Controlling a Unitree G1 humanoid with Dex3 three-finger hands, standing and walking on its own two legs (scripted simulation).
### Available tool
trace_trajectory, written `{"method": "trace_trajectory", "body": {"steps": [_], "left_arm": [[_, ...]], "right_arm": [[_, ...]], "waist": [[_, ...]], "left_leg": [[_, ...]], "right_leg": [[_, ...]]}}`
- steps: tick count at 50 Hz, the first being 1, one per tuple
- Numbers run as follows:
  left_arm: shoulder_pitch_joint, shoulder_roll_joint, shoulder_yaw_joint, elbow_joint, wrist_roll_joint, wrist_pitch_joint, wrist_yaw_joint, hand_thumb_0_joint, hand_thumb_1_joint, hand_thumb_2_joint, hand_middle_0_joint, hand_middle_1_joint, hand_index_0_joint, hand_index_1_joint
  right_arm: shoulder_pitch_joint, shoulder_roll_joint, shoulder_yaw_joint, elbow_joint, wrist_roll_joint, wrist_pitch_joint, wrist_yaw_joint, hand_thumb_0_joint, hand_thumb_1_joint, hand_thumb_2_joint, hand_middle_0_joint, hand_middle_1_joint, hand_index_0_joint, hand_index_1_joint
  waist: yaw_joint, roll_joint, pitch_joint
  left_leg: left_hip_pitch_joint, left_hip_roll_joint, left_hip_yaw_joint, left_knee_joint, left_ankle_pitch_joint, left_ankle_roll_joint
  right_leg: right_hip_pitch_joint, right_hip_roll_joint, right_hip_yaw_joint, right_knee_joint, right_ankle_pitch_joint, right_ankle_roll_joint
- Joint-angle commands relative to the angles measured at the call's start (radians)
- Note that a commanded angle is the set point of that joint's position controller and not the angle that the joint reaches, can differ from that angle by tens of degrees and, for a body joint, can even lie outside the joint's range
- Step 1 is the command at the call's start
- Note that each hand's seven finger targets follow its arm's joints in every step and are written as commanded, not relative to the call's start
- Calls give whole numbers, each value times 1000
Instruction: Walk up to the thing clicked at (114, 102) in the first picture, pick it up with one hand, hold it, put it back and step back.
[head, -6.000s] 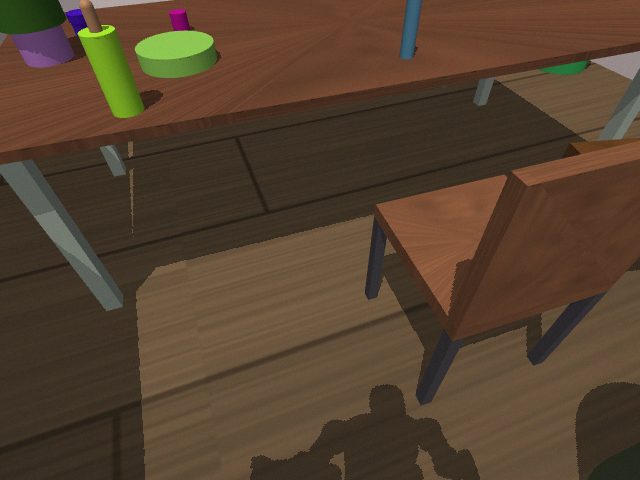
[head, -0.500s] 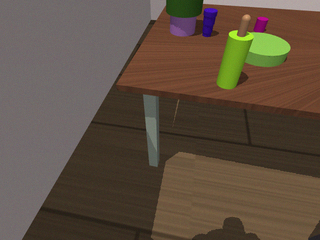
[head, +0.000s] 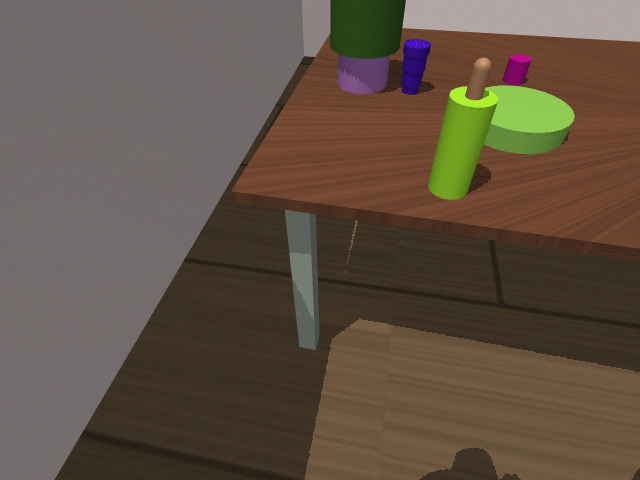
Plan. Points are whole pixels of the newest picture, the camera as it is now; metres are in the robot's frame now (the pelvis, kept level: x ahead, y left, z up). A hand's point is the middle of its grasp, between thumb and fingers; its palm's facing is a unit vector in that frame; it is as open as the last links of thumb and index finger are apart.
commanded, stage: walk up
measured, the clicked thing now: (463, 131) +0.70 -0.24 +0.10
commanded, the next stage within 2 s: stand in 1.18 s
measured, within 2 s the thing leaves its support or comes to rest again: neither
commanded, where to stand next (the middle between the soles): +0.04 +0.00 m, yaw -1 degrees
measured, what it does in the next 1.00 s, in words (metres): stands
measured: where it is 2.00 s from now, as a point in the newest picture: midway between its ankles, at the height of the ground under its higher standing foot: outside the picture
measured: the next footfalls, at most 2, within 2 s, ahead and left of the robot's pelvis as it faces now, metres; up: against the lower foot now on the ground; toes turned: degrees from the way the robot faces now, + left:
none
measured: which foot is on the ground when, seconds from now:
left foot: down 0.00-1.00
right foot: down 0.00-1.00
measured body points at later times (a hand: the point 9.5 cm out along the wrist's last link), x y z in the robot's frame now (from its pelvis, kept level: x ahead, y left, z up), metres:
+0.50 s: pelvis +0.00 -0.02 +0.00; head +0.01 -0.02 +0.45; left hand +0.08 +0.28 -0.13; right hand +0.06 -0.33 -0.13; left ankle -0.03 +0.12 -0.75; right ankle +0.04 -0.13 -0.75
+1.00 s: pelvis +0.00 -0.02 +0.00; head +0.01 -0.02 +0.45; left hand +0.09 +0.28 -0.13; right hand +0.07 -0.32 -0.13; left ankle -0.03 +0.12 -0.75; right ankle +0.04 -0.13 -0.75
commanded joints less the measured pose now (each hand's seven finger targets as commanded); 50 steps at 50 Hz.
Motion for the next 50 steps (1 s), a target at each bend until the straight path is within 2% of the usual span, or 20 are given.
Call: {"method": "trace_trajectory", "body": {"steps": [1,5,8,20,24,29,34,41,47,48,50], "left_arm": [[-57,203,36,-50,-1,-28,17,0,900,900,-200,-300,-200,-300],[-62,202,42,-45,2,-28,17,0,900,900,-200,-300,-200,-300],[-56,204,47,-48,6,-32,18,0,900,900,-200,-300,-200,-300],[-67,204,62,-64,8,-28,19,0,900,900,-200,-300,-200,-300],[-60,192,61,-72,8,-28,19,0,900,900,-200,-300,-200,-300],[-60,192,61,-77,4,-26,18,0,900,900,-200,-300,-200,-300],[-66,190,58,-81,4,-23,16,0,900,900,-200,-300,-200,-300],[-69,193,61,-81,6,-21,16,0,900,900,-200,-300,-200,-300],[-63,196,61,-88,6,-24,15,0,900,900,-200,-300,-200,-300],[-66,191,59,-91,7,-26,15,0,900,900,-200,-300,-200,-300],[-54,190,60,-90,4,-25,16,0,900,900,-200,-300,-200,-300]], "right_arm": [[-49,-219,-46,-46,0,-18,-19,0,-900,-900,200,300,200,300],[-43,-209,-44,-35,-2,-14,-17,0,-900,-900,200,300,200,300],[-36,-204,-42,-32,-2,-14,-16,0,-900,-900,200,300,200,300],[4,-198,-45,-23,-9,-14,-19,0,-900,-900,200,300,200,300],[12,-204,-45,-26,-9,-18,-20,0,-900,-900,200,300,200,300],[20,-205,-41,-33,-7,-21,-22,0,-900,-900,200,300,200,300],[20,-208,-41,-36,-7,-20,-23,0,-900,-900,200,300,200,300],[23,-208,-44,-44,-10,-18,-20,0,-900,-900,200,300,200,300],[24,-203,-44,-48,-10,-18,-19,0,-900,-900,200,300,200,300],[32,-210,-45,-46,-11,-19,-19,0,-900,-900,200,300,200,300],[25,-208,-44,-49,-10,-20,-19,0,-900,-900,200,300,200,300]], "waist": [[-18,-10,-78],[-19,-11,-56],[-17,-24,-79],[-22,-11,-66],[-21,2,-99],[-19,12,-93],[-20,4,-81],[-22,-4,-65],[-20,-3,-60],[-25,3,-74],[-17,9,-68]], "left_leg": [[-36,132,-84,-80,143,18],[-52,126,-90,-95,79,14],[-40,126,-84,-85,82,15],[-74,123,-83,-82,64,12],[-64,136,-82,-75,119,15],[-56,140,-77,-78,151,11],[-60,141,-75,-84,129,14],[-64,133,-74,-85,70,17],[-55,132,-74,-88,76,15],[-56,138,-74,-91,79,16],[-58,137,-74,-92,90,15]], "right_leg": [[66,-105,95,-65,131,-32],[54,-104,112,-91,64,-31],[65,-107,121,-100,72,-33],[62,-101,134,-103,23,-40],[91,-100,122,-82,110,-44],[86,-97,120,-62,154,-44],[75,-93,127,-63,139,-42],[48,-83,136,-86,28,-41],[37,-84,144,-85,45,-42],[56,-88,141,-78,74,-44],[52,-81,136,-75,73,-42]]}}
